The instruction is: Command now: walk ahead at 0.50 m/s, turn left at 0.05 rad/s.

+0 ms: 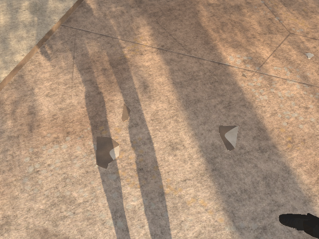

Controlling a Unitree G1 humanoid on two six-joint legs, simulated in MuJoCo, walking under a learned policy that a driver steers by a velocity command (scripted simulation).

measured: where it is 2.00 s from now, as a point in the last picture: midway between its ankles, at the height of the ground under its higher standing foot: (239, 142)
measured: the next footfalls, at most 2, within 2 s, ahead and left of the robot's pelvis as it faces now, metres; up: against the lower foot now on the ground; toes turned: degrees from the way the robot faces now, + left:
right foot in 0.50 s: +0.42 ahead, -0.17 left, +0.00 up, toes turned -16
left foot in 0.96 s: +0.75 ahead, -0.08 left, +0.00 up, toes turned -32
